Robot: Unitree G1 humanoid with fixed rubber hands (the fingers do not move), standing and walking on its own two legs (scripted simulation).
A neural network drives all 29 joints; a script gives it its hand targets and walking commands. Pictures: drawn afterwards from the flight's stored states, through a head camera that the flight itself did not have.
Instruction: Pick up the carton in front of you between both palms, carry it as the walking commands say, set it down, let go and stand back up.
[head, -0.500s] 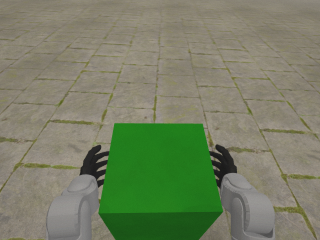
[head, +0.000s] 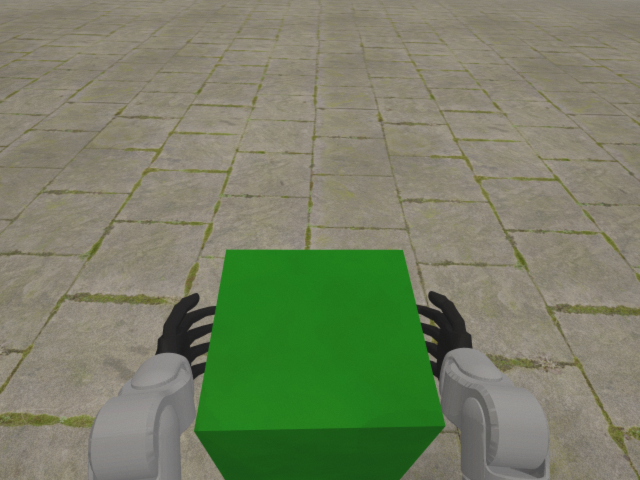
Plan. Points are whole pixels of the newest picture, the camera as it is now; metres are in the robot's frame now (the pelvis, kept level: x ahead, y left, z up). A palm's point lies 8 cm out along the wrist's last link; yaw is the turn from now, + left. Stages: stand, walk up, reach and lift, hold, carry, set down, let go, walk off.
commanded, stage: carry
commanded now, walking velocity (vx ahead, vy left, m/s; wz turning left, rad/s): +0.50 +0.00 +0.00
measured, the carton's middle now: (314, 375) +0.26 +0.00 +0.04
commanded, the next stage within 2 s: none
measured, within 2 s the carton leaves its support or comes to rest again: neither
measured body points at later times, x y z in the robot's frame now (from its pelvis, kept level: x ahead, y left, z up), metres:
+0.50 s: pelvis +0.33 +0.02 +0.00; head +0.30 +0.02 +0.45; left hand +0.58 +0.17 +0.10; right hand +0.58 -0.14 +0.11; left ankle +0.45 +0.11 -0.73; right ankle +0.14 -0.10 -0.72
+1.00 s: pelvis +0.66 -0.01 +0.00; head +0.65 -0.01 +0.45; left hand +0.92 +0.14 +0.09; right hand +0.92 -0.16 +0.09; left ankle +0.46 +0.11 -0.71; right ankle +0.79 -0.10 -0.73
